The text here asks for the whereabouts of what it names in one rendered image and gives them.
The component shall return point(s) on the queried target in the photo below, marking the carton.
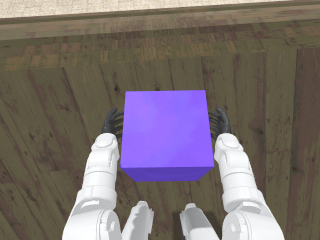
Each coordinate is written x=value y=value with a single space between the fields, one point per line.
x=166 y=136

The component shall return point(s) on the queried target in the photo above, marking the robot left upper arm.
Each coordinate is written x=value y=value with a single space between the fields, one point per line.
x=101 y=224

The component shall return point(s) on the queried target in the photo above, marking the robot right hand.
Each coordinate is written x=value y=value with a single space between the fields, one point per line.
x=223 y=123

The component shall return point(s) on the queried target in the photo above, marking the robot left shin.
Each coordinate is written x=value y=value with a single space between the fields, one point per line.
x=142 y=203

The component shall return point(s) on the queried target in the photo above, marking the robot right upper arm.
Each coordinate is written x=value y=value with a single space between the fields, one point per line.
x=244 y=225

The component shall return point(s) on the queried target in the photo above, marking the left robot thigh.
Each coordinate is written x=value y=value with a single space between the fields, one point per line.
x=139 y=224

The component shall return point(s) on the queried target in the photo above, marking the left robot forearm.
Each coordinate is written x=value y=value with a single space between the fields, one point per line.
x=98 y=188

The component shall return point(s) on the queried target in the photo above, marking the robot left hand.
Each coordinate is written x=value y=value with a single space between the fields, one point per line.
x=110 y=123

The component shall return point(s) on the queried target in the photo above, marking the right robot forearm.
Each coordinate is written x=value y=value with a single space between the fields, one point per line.
x=237 y=178

